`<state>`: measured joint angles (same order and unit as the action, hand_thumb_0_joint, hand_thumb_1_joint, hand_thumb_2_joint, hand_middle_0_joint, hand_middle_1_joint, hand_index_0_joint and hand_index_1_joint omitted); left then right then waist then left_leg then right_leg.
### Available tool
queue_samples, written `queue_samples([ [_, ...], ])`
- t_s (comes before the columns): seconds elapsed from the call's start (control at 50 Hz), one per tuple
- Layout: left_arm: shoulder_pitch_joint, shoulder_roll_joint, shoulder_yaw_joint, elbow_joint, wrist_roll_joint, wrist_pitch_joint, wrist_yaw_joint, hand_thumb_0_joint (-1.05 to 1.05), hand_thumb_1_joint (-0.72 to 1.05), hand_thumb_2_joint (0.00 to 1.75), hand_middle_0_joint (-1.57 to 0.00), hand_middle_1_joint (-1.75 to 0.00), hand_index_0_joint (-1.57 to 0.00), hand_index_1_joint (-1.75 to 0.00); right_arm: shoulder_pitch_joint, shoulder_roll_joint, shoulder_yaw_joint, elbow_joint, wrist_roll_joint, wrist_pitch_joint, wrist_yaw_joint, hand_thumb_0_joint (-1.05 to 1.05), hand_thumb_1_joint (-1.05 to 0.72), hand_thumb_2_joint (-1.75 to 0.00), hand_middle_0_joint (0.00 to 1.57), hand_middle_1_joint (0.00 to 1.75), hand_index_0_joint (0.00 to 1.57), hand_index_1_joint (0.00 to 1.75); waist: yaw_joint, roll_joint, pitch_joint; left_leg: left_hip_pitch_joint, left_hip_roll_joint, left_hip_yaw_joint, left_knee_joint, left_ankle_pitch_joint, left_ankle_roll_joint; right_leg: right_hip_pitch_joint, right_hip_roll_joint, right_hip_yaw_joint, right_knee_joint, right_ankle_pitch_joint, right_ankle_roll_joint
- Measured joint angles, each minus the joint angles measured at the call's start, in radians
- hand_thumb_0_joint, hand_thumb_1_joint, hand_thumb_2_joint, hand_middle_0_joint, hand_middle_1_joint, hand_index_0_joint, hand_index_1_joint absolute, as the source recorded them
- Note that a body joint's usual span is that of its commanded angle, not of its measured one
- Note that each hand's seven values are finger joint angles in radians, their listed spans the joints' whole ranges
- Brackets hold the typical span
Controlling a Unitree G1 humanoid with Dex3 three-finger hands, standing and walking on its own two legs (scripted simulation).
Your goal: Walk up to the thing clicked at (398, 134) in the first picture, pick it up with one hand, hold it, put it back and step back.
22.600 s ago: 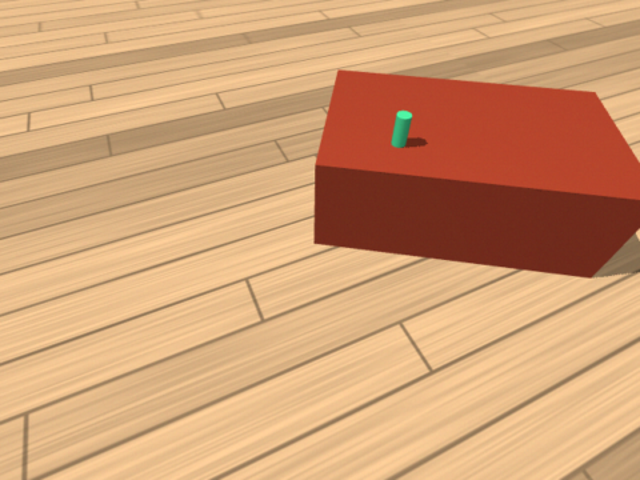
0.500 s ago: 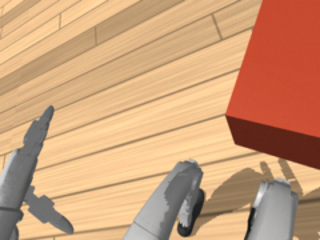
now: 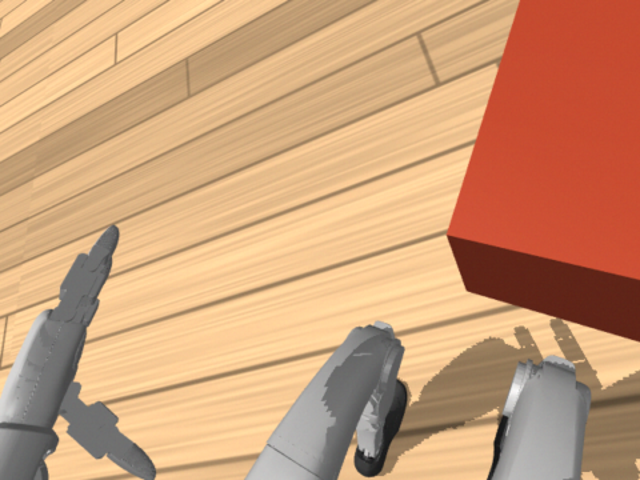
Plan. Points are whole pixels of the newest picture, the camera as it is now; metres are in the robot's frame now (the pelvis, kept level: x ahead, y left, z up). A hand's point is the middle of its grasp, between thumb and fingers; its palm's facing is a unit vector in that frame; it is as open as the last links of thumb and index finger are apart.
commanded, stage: withdraw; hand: right
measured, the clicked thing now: out of the picture +0.54 -0.33 -0.05
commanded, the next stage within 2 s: rise in 0.12 s
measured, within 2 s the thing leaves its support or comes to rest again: neither
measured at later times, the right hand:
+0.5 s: hand out of the picture +0.42 -0.41 +0.09, palm faces +0.52 +0.82 -0.26, open 17.2 cm
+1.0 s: hand out of the picture +0.28 -0.29 +0.12, palm faces +0.32 +0.91 -0.25, open 17.6 cm
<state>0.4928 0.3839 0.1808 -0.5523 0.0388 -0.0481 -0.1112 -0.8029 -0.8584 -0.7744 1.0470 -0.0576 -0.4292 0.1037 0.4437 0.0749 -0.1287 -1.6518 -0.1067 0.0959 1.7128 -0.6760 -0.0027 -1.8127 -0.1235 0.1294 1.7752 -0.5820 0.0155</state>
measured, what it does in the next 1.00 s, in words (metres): rises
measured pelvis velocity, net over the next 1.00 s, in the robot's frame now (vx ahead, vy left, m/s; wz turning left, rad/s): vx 0.06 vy -0.03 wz -0.14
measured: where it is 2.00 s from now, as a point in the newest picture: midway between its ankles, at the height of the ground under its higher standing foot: (436, 459)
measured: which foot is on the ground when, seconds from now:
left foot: down 0.00-1.00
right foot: down 0.00-1.00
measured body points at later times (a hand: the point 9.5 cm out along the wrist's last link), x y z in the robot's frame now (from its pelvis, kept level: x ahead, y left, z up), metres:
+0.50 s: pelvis +0.03 -0.02 +0.13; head +0.15 -0.09 +0.55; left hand +0.21 +0.23 +0.16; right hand +0.38 -0.46 +0.11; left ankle +0.05 +0.12 -0.49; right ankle +0.08 -0.13 -0.49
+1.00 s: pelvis +0.06 -0.03 +0.20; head +0.10 -0.07 +0.64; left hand +0.24 +0.17 +0.16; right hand +0.26 -0.33 +0.14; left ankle +0.05 +0.12 -0.49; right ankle +0.07 -0.13 -0.49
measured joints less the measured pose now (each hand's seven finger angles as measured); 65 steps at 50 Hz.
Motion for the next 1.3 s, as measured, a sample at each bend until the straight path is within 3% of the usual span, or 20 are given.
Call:
queue_samples([
  [0.1,0.010,-0.023,-0.005,0.083,-0.005,0.026,0.003,0.00,-0.54,0.07,-0.07,-0.06,-0.06,-0.08,0.038,0.009,-0.010,-0.080,0.019,0.047,0.013,-0.02,0.46,-0.04,0.12,0.07,0.11,0.06,-0.029,-0.011,-0.014,0.065,-0.001,-0.002,-0.061,0.010,0.001,0.064,-0.001,-0.003,-0.054,0.004,0.001],
  [0.26,-0.001,-0.051,-0.046,0.231,-0.015,0.068,0.027,0.00,-0.54,0.07,-0.07,-0.06,-0.06,-0.07,0.124,0.093,0.070,-0.056,0.090,0.103,0.068,-0.01,0.44,-0.04,0.08,0.05,0.08,0.04,-0.125,-0.070,-0.035,0.230,0.011,-0.014,-0.198,0.031,-0.008,0.224,0.008,-0.022,-0.178,0.017,-0.010],
  [0.32,-0.031,-0.058,-0.075,0.235,-0.030,0.104,0.035,-0.01,-0.54,0.07,-0.07,-0.06,-0.06,-0.07,0.168,0.088,0.114,0.001,0.029,0.168,0.031,-0.01,0.47,-0.05,0.07,0.05,0.07,0.05,-0.149,-0.073,-0.027,0.300,0.012,-0.030,-0.251,0.047,-0.011,0.302,0.006,-0.041,-0.234,0.028,-0.014],
  [0.42,-0.015,-0.064,-0.097,0.258,-0.046,0.128,0.034,-0.01,-0.50,0.07,-0.07,-0.06,-0.06,-0.07,0.230,0.153,0.145,-0.012,-0.009,0.283,-0.050,-0.01,0.49,-0.06,0.06,0.05,0.07,0.05,-0.207,-0.070,-0.027,0.433,0.025,-0.045,-0.383,0.089,-0.015,0.440,0.016,-0.063,-0.367,0.068,-0.017],
  [0.52,-0.010,-0.078,-0.137,0.393,-0.045,0.158,0.050,0.00,-0.33,0.18,-0.08,-0.09,-0.08,-0.09,0.239,0.154,0.201,0.019,-0.013,0.309,-0.124,-0.01,0.50,-0.06,0.06,0.05,0.06,0.05,-0.249,-0.062,-0.037,0.571,0.038,-0.046,-0.505,0.125,-0.016,0.574,0.029,-0.069,-0.483,0.101,-0.019],
  [0.6,-0.056,-0.107,-0.220,0.465,-0.034,0.179,0.071,0.00,-0.11,0.32,-0.10,-0.13,-0.10,-0.13,0.223,0.152,0.260,0.060,-0.008,0.300,-0.164,-0.01,0.52,-0.06,0.06,0.05,0.06,0.05,-0.282,-0.065,-0.029,0.654,0.044,-0.052,-0.575,0.149,-0.020,0.657,0.035,-0.077,-0.548,0.122,-0.022],
  [0.66,-0.083,-0.138,-0.276,0.467,-0.040,0.173,0.070,0.00,0.06,0.42,-0.12,-0.16,-0.12,-0.16,0.280,0.199,0.304,0.034,-0.001,0.301,-0.172,-0.01,0.52,-0.06,0.06,0.05,0.06,0.05,-0.302,-0.084,-0.025,0.718,0.054,-0.061,-0.625,0.164,-0.025,0.722,0.044,-0.089,-0.598,0.135,-0.029],
  [0.7,-0.085,-0.153,-0.289,0.464,-0.053,0.169,0.069,0.00,0.17,0.48,-0.13,-0.18,-0.13,-0.18,0.362,0.246,0.338,-0.018,0.013,0.320,-0.172,-0.01,0.51,-0.07,0.06,0.05,0.06,0.05,-0.311,-0.096,-0.027,0.768,0.063,-0.070,-0.663,0.172,-0.028,0.774,0.051,-0.101,-0.636,0.142,-0.034],
  [0.82,-0.068,-0.147,-0.241,0.563,-0.087,0.178,0.105,0.00,0.51,0.68,-0.17,-0.23,-0.17,-0.24,0.614,0.421,0.475,-0.254,0.064,0.404,-0.177,-0.01,0.53,-0.06,0.06,0.05,0.06,0.05,-0.356,-0.087,-0.035,0.902,0.088,-0.099,-0.750,0.185,-0.031,0.922,0.073,-0.137,-0.739,0.155,-0.046],
  [0.94,-0.075,-0.138,-0.233,0.642,-0.086,0.192,0.152,0.01,0.76,0.83,-0.19,-0.27,-0.19,-0.28,0.794,0.541,0.582,-0.483,0.085,0.406,-0.200,-0.01,0.57,-0.04,0.06,0.05,0.06,0.04,-0.390,-0.055,0.011,1.007,0.096,-0.105,-0.807,0.195,-0.032,1.035,0.079,-0.146,-0.806,0.169,-0.039],
  [1.04,-0.087,-0.172,-0.237,0.669,-0.083,0.184,0.163,0.01,0.85,0.87,-0.19,-0.29,-0.19,-0.29,0.962,0.596,0.661,-0.656,0.097,0.408,-0.208,-0.01,0.56,-0.04,0.06,0.05,0.06,0.04,-0.403,-0.060,0.020,1.070,0.096,-0.104,-0.848,0.202,-0.026,1.102,0.079,-0.145,-0.854,0.179,-0.029],
  [1.18,-0.097,-0.174,-0.202,0.687,-0.085,0.182,0.172,0.02,0.89,0.90,-0.20,-0.29,-0.20,-0.30,1.184,0.646,0.775,-0.830,0.103,0.437,-0.204,-0.01,0.57,-0.04,0.06,0.05,0.06,0.04,-0.428,-0.099,0.009,1.117,0.103,-0.103,-0.857,0.188,-0.018,1.158,0.086,-0.146,-0.884,0.178,-0.022],
  [1.3,-0.085,-0.166,-0.190,0.664,-0.083,0.178,0.183,0.02,0.90,0.90,-0.20,-0.30,-0.20,-0.30,1.255,0.665,0.808,-0.882,0.095,0.453,-0.189,-0.01,0.56,-0.04,0.06,0.05,0.06,0.04,-0.444,-0.087,0.016,1.116,0.107,-0.097,-0.830,0.170,-0.006,1.170,0.091,-0.141,-0.891,0.182,-0.008],
])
